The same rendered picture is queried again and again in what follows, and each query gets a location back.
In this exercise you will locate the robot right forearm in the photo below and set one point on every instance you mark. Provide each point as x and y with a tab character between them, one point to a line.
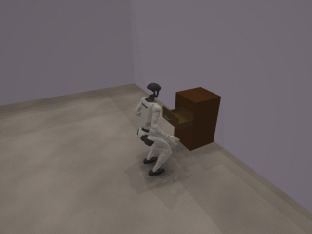
161	133

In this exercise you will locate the handle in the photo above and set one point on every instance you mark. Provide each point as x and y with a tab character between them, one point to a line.
165	116

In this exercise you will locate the drawer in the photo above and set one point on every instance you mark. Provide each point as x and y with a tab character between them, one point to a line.
181	117

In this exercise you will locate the right robot hand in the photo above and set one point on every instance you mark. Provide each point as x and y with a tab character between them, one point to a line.
173	139

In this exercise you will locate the right robot thigh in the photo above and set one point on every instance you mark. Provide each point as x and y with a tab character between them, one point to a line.
157	141

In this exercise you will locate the robot head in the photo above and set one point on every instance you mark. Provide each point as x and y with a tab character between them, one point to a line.
153	87

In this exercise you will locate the robot right upper arm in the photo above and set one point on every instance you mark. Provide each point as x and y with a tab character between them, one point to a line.
156	109

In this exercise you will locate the robot left upper arm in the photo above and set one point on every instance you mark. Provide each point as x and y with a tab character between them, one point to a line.
139	107

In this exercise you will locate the cabinet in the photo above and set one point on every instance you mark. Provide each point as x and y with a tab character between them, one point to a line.
205	107

